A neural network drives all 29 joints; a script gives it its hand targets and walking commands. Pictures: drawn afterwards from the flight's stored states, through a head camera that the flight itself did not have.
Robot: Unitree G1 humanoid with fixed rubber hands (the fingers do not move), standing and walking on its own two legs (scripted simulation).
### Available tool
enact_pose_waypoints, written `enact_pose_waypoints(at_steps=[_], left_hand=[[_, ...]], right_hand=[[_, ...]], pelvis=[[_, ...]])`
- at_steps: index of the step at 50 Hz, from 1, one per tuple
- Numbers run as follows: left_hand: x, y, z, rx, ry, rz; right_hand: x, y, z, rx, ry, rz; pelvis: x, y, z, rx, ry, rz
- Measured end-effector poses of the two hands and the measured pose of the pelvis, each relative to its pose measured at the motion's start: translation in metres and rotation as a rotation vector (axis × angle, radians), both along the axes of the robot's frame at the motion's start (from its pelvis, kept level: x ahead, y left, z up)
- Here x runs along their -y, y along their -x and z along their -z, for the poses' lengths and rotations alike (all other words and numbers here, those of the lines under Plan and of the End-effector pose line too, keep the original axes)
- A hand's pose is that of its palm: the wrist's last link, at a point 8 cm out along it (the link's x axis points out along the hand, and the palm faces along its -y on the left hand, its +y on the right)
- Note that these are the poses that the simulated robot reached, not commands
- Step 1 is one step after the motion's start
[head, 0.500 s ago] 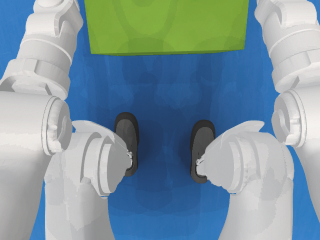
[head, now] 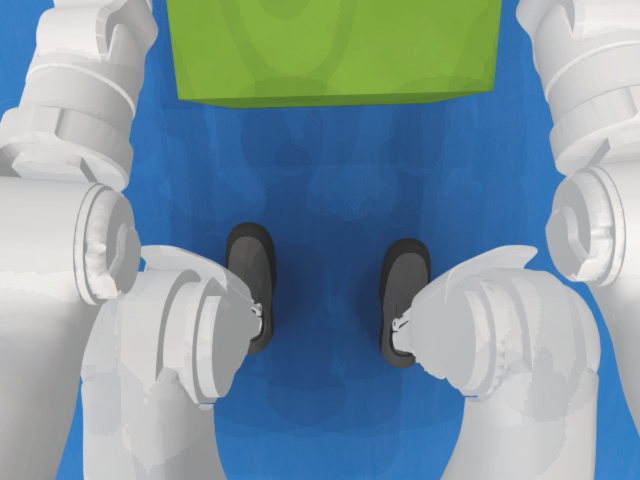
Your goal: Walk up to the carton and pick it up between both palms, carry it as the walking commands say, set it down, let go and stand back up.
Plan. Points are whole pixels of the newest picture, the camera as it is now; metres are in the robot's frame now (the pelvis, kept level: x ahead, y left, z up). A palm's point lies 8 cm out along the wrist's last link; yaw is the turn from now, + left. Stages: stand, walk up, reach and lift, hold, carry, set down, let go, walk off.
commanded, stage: reach and lift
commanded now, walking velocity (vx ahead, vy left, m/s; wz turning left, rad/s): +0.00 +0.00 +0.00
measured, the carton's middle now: out of the picture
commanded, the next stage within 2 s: none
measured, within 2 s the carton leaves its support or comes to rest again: leaves its support in 0.36 s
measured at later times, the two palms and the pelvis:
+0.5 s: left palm out of the picture +0.56 +0.17 -0.13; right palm out of the picture +0.57 -0.17 -0.13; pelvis +0.01 +0.00 +0.01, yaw -1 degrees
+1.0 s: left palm out of the picture +0.56 +0.17 -0.07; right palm out of the picture +0.57 -0.17 -0.07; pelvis +0.02 +0.00 +0.04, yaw -1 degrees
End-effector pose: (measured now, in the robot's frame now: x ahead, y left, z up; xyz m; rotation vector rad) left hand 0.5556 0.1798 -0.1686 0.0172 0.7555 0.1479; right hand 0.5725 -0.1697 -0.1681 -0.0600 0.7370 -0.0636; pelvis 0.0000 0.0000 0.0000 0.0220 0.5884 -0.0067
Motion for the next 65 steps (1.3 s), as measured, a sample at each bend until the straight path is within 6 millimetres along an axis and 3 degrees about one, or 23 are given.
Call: enact_pose_waypoints(at_steps=[17,32,51,65], left_hand=[[0.003,-0.006,-0.008,-0.010,-0.015,0.007],[0.005,-0.002,-0.061,0.037,0.005,-0.026],[0.009,-0.001,-0.103,0.075,0.010,-0.049],[0.010,0.012,-0.150,0.078,0.001,-0.060]], right_hand=[[0.004,0.006,-0.003,0.005,-0.014,-0.001],[0.002,-0.006,-0.068,0.030,0.009,0.000],[0.004,0.000,-0.101,0.047,0.017,0.027],[0.002,0.015,-0.146,0.046,0.029,0.056]], pelvis=[[0.001,-0.004,0.001,-0.020,0.000,0.006],[-0.002,-0.011,-0.024,-0.097,-0.001,0.016],[-0.001,-0.015,-0.046,-0.177,-0.005,0.018],[0.000,-0.014,-0.074,-0.243,-0.007,0.024]])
